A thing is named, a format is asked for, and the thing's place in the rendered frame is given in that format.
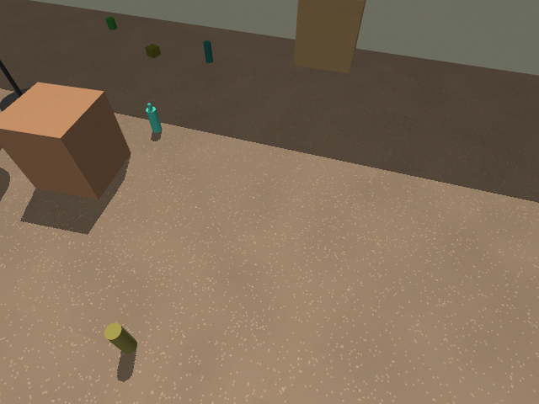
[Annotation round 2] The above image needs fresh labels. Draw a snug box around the floor lamp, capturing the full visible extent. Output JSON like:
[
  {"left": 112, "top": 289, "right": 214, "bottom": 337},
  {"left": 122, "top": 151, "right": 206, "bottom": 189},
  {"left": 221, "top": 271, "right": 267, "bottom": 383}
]
[{"left": 0, "top": 60, "right": 29, "bottom": 112}]

